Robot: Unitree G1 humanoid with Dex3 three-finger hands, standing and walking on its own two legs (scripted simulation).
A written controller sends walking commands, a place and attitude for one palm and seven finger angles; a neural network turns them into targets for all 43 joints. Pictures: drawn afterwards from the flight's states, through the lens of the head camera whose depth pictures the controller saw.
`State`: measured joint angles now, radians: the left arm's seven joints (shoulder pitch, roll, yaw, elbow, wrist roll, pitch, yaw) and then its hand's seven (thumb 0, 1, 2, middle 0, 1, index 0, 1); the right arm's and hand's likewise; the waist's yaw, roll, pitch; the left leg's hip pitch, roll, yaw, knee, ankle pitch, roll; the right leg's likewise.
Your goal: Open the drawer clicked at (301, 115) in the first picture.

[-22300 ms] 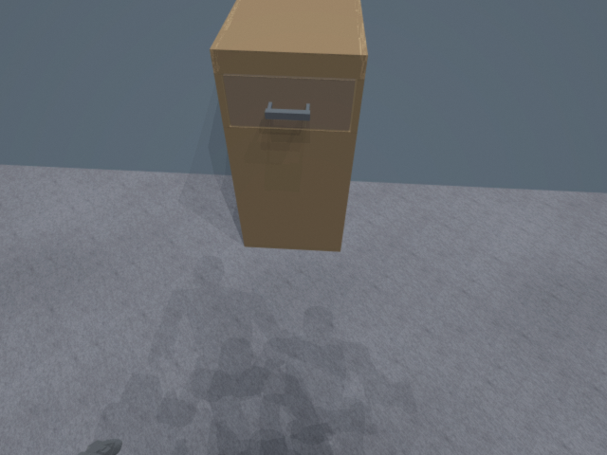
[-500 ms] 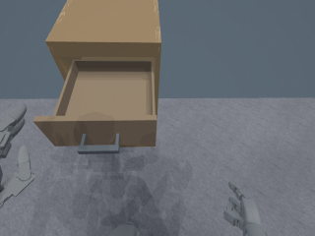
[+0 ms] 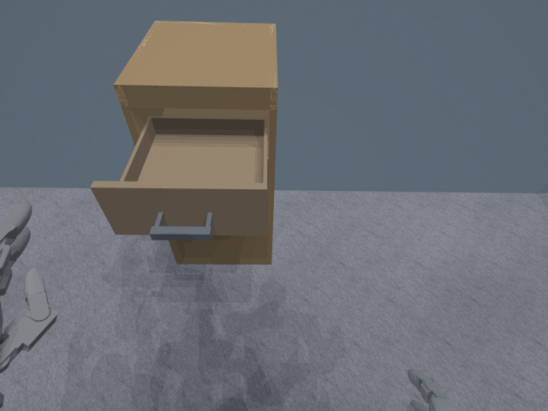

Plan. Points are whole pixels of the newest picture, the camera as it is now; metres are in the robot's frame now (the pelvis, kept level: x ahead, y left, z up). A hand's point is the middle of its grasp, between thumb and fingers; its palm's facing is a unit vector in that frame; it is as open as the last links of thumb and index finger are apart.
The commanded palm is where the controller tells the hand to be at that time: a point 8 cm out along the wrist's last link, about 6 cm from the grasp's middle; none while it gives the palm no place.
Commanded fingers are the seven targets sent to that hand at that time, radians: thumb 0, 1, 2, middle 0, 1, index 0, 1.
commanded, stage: stop stepping back and stand still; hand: left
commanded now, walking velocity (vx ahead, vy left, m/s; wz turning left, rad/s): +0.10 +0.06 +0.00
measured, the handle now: (183, 225) +0.50 +0.22 -0.09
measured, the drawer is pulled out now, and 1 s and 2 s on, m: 0.30 0.30 0.30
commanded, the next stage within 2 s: let the arm hang, fingers relaxed in 0.30 s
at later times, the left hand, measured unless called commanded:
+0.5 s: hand (86, 353) +0.19 +0.25 +0.03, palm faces +0.20 -0.87 -0.45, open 7.4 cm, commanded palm none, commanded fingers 0.00 0.90 0.90 -0.20 -0.30 -0.20 -0.30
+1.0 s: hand out of the picture -0.05 +0.20 -0.17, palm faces +0.03 -0.97 -0.23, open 7.3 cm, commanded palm none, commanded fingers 0.00 0.90 0.90 -0.20 -0.30 -0.20 -0.30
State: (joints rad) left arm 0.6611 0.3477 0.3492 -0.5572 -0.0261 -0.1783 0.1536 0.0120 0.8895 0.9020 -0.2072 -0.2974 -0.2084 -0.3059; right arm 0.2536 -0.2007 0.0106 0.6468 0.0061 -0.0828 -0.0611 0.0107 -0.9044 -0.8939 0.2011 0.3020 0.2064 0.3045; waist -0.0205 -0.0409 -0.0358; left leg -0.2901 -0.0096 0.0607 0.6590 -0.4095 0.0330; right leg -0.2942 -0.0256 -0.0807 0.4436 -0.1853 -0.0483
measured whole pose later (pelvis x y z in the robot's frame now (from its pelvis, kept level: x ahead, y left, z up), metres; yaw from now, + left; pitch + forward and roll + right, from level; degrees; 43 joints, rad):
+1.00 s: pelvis -0.01 +0.01 +0.00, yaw +0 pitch -2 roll +0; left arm 0.32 0.18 0.01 1.13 0.01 0.02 0.03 0.00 0.93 0.90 -0.19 -0.29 -0.20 -0.30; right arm 0.38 -0.15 0.01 1.09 -0.01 0.02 -0.03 0.00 -0.92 -0.89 0.19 0.30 0.20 0.30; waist 0.00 0.02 0.09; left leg -0.12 0.01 0.03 0.42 -0.26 0.01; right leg -0.21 0.00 -0.09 0.40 -0.15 -0.04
